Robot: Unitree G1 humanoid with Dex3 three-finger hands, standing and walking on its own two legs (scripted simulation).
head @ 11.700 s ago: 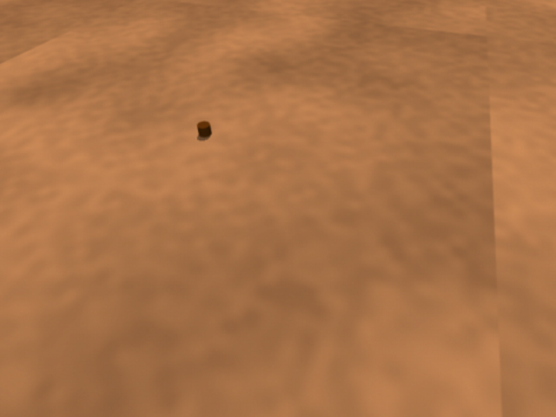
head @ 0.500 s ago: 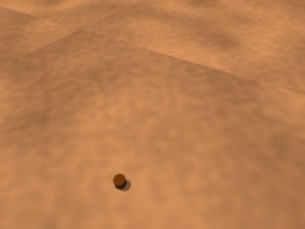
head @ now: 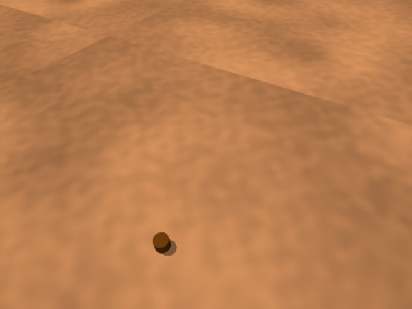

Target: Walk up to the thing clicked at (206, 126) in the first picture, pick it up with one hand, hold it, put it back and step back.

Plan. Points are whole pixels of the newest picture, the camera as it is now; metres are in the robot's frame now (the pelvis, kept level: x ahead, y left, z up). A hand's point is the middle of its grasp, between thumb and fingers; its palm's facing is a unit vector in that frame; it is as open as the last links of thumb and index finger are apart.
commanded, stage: stand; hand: left
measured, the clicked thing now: (161, 242) +0.58 +0.27 -0.75
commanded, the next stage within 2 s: none
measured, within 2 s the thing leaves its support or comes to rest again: neither
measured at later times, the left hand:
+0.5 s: hand out of the picture +0.07 +0.24 -0.16, palm faces -0.03 -0.94 -0.35, open 7.4 cm
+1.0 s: hand out of the picture +0.08 +0.24 -0.16, palm faces -0.03 -0.94 -0.35, open 7.4 cm
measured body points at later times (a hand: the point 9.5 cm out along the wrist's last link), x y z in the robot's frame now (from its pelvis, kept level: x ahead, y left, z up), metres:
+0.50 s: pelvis +0.00 -0.01 +0.00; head +0.01 -0.01 +0.45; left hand +0.08 +0.29 -0.13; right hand +0.07 -0.31 -0.14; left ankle -0.01 +0.13 -0.75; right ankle +0.00 -0.13 -0.75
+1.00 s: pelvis +0.00 -0.01 +0.00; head +0.01 -0.01 +0.45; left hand +0.08 +0.29 -0.13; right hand +0.08 -0.31 -0.13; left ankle -0.01 +0.13 -0.75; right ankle +0.00 -0.13 -0.75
